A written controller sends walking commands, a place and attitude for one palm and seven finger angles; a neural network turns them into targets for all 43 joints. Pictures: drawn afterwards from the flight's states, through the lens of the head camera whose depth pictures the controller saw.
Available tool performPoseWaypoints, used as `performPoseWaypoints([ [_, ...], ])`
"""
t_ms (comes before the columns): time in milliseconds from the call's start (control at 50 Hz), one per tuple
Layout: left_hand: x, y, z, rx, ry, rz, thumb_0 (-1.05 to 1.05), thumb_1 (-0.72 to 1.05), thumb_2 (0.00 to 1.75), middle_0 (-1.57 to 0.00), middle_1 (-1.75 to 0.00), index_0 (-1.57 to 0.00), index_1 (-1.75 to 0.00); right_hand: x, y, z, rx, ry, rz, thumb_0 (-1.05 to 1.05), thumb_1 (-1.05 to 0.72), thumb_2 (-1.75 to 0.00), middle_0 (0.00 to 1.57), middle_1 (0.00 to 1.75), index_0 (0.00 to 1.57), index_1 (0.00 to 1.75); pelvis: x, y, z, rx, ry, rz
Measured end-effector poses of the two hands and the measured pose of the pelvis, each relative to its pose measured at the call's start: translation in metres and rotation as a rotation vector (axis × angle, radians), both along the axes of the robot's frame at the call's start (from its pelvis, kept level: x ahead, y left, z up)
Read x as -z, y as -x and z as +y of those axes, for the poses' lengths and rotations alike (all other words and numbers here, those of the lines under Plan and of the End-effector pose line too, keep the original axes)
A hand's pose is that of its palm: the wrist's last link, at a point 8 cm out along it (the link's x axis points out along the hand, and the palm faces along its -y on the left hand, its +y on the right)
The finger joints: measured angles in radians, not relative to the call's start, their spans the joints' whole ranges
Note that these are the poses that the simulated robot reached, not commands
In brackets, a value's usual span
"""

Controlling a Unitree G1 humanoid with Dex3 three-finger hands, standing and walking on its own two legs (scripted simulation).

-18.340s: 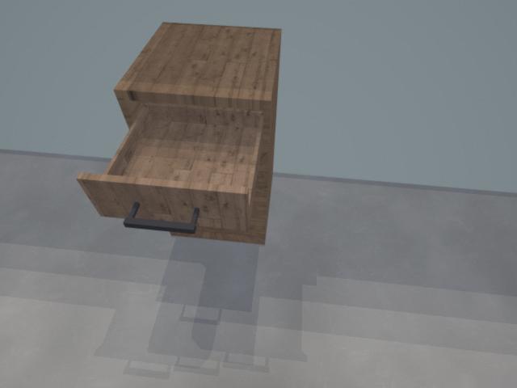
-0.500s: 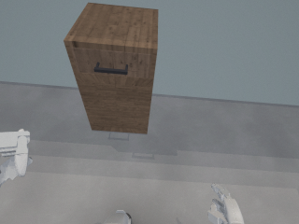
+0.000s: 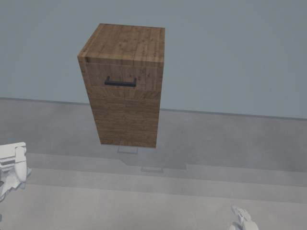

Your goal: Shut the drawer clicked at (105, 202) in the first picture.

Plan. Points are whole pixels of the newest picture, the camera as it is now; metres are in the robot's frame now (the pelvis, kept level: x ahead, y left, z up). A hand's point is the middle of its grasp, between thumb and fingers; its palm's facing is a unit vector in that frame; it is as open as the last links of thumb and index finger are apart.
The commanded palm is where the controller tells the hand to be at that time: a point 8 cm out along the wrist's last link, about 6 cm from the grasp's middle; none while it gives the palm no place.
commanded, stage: stop stepping back and stand still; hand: left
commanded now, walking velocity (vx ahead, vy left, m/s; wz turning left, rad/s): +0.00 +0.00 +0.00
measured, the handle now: (121, 81) +0.84 +0.22 -0.12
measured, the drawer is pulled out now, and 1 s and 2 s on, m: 0.00 0.00 0.00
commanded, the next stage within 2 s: let the arm hang, fingers relaxed in 0.04 s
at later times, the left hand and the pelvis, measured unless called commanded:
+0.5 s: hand out of the picture -0.02 +0.19 -0.19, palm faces +0.09 -0.98 -0.20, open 3.3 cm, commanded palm none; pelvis -0.01 -0.01 +0.00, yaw +3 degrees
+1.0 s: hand out of the picture -0.04 +0.13 -0.18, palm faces +0.09 -0.98 -0.15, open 7.2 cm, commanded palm none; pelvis +0.00 -0.02 +0.00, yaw +2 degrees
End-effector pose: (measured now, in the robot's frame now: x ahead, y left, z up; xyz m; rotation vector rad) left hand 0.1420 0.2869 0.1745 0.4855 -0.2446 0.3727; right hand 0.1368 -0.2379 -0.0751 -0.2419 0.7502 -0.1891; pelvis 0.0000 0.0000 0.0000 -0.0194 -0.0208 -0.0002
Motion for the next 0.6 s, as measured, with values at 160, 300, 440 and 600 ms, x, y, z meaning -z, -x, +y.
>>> performPoseWaypoints([
  [160, 0.001, -0.008, -0.013, 0.053, -0.025, 0.049, 0.01, 0.89, 0.90, -1.41, -1.60, -1.41, -1.60, -0.010, -0.023, 0.018, -0.082, -0.058, -0.084, 0.01, -0.91, -0.90, 0.20, 0.30, 0.20, 0.30, -0.003, 0.006, -0.004, -0.007, 0.007, 0.028],
  [300, 0.210, -0.001, -0.008, -0.055, 0.284, 0.836, 0.00, 0.90, 0.90, -1.32, -1.52, -1.32, -1.52, 0.033, -0.005, -0.004, -0.080, -0.053, 0.118, 0.01, -0.91, -0.90, 0.20, 0.30, 0.21, 0.30, 0.011, 0.012, 0.001, -0.024, 0.007, 0.007],
  [440, 0.326, 0.122, -0.056, -0.173, 0.564, 1.405, 0.01, 0.90, 0.90, -1.10, -1.32, -1.10, -1.31, 0.043, 0.078, -0.019, 0.015, 0.009, 0.413, 0.01, -0.91, -0.90, 0.20, 0.30, 0.20, 0.30, 0.008, 0.014, -0.004, -0.041, 0.008, -0.010],
  [600, 0.316, 0.239, -0.051, -0.337, 0.603, 1.710, 0.01, 0.90, 0.90, -0.80, -0.98, -0.79, -0.99, 0.054, 0.156, -0.009, 0.070, -0.036, 0.694, 0.01, -0.91, -0.90, 0.20, 0.30, 0.20, 0.30, -0.001, 0.014, -0.007, -0.050, 0.007, 0.003],
])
